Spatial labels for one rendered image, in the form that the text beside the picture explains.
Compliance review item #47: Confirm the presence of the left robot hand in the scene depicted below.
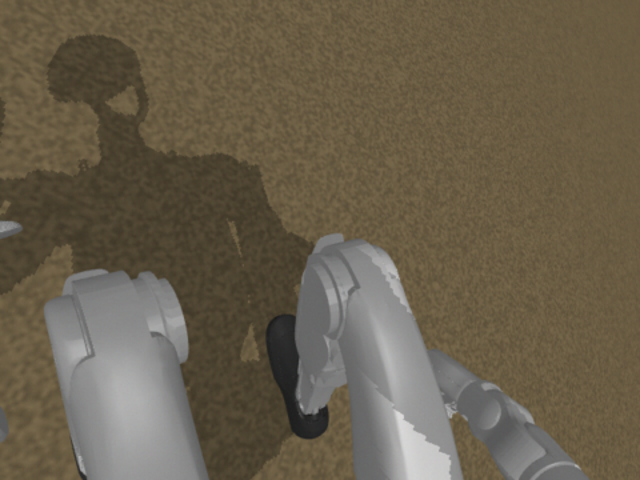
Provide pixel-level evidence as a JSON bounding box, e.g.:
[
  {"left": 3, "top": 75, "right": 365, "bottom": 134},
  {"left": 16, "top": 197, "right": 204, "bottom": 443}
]
[{"left": 0, "top": 221, "right": 23, "bottom": 239}]

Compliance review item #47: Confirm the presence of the right robot arm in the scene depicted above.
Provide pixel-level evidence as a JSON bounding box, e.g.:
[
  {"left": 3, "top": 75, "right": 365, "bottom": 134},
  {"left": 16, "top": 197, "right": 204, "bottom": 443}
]
[{"left": 457, "top": 380, "right": 590, "bottom": 480}]

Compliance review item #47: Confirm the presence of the right robot hand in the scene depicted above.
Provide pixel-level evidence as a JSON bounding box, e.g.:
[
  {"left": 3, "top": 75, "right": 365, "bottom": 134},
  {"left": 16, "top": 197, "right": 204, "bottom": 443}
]
[{"left": 427, "top": 349, "right": 481, "bottom": 418}]

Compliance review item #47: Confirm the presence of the left robot foot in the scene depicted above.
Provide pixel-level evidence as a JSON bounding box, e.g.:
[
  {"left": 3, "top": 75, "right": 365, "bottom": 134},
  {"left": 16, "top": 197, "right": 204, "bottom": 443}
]
[{"left": 69, "top": 430, "right": 87, "bottom": 480}]

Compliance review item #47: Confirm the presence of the right robot foot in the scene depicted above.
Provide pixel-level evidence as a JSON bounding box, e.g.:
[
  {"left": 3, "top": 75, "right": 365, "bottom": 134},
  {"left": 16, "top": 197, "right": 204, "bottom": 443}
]
[{"left": 266, "top": 314, "right": 329, "bottom": 439}]

